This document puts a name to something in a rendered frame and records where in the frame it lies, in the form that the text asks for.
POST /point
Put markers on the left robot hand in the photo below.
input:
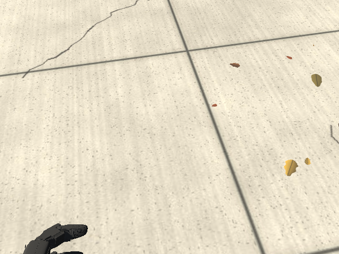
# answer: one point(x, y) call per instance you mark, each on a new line
point(53, 237)

